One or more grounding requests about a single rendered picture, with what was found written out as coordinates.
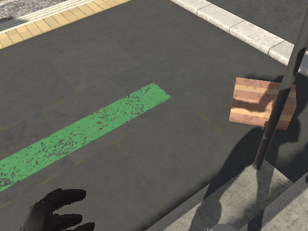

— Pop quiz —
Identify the robot left hand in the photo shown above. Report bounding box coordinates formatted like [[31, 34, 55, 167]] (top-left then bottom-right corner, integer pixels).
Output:
[[20, 188, 95, 231]]

